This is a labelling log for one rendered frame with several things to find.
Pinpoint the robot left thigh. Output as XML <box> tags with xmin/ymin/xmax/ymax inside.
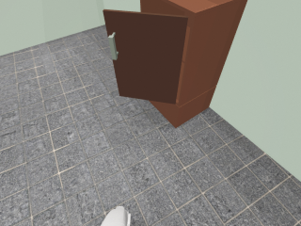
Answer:
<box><xmin>101</xmin><ymin>208</ymin><xmax>131</xmax><ymax>226</ymax></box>

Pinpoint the cupboard door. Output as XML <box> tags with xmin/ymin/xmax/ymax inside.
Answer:
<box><xmin>103</xmin><ymin>9</ymin><xmax>188</xmax><ymax>105</ymax></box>

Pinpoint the handle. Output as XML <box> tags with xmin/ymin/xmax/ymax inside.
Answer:
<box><xmin>108</xmin><ymin>32</ymin><xmax>119</xmax><ymax>60</ymax></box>

